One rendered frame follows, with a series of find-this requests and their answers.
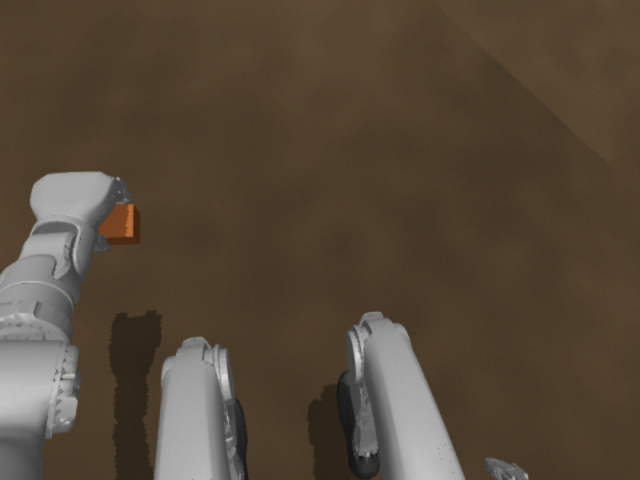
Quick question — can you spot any left robot arm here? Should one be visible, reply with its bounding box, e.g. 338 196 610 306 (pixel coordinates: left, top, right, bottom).
0 215 96 480

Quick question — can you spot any right robot foot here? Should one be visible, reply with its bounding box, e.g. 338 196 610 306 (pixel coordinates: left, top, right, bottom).
337 370 380 479

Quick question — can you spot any left robot foot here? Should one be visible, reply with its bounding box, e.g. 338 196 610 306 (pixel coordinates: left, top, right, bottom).
233 397 249 480

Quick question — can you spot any small box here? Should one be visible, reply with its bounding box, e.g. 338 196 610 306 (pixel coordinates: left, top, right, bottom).
98 204 140 245

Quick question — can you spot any left robot hand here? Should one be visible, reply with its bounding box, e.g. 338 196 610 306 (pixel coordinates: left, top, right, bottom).
30 172 132 253

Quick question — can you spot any right robot hand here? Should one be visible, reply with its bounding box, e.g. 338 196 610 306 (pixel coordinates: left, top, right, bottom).
484 458 529 480

